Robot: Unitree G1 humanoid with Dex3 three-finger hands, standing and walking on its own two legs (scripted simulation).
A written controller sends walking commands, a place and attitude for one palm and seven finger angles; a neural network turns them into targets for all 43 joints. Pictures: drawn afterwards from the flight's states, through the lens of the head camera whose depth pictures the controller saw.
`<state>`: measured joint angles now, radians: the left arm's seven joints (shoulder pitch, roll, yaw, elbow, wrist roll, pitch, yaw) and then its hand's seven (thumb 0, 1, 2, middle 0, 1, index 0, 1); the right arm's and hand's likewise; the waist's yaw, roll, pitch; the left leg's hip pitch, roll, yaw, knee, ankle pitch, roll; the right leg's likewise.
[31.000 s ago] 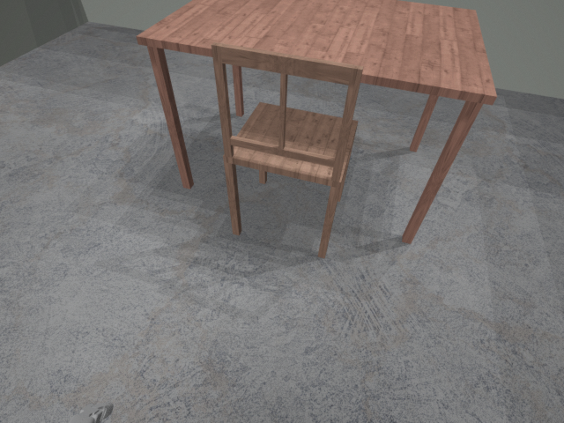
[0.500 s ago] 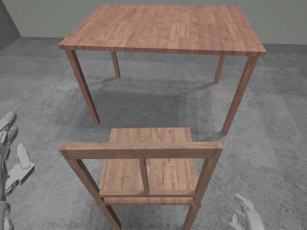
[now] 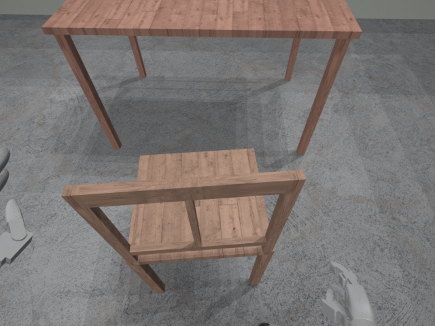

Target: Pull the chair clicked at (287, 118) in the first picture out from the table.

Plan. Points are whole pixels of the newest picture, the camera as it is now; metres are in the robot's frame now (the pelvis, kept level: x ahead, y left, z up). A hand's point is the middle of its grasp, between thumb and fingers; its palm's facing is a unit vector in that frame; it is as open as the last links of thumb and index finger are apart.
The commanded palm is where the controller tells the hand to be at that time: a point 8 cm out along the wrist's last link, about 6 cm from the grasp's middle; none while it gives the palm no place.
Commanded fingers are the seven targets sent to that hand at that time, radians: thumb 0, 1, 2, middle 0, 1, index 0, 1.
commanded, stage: step back with the hand held close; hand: left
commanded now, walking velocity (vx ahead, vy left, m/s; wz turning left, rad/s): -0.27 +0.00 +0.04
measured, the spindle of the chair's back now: (194, 223) +0.34 +0.08 -0.10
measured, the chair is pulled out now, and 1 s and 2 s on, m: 0.56 0.56 0.56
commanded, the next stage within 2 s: stop stepping back and stand still in 1.80 s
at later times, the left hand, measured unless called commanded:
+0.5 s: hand out of the picture +0.16 +0.25 +0.16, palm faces +0.46 -0.74 -0.49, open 7.4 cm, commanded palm +0.08 +0.29 +0.18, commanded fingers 0.00 0.90 0.90 -0.20 -0.30 -0.20 -0.30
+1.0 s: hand out of the picture +0.15 +0.26 +0.16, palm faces +0.47 -0.71 -0.52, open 7.4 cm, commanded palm +0.07 +0.29 +0.18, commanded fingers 0.00 0.90 0.90 -0.20 -0.30 -0.20 -0.30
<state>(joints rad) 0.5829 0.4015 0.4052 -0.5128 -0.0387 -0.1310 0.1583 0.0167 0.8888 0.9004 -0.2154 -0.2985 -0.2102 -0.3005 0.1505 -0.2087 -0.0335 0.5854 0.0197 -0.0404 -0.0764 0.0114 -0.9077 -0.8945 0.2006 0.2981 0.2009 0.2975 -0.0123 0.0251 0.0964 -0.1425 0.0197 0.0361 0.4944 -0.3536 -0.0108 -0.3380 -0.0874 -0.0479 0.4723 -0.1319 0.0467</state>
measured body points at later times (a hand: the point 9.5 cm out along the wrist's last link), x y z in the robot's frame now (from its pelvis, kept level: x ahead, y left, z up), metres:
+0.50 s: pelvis -0.05 -0.01 +0.00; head -0.02 -0.01 +0.44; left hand +0.12 +0.29 +0.19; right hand +0.11 -0.26 -0.09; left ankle -0.06 +0.12 -0.73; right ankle +0.07 -0.15 -0.73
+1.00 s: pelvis -0.05 -0.01 -0.01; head -0.01 +0.00 +0.44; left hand +0.12 +0.30 +0.19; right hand +0.13 -0.25 -0.09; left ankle -0.06 +0.12 -0.73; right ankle +0.05 -0.15 -0.73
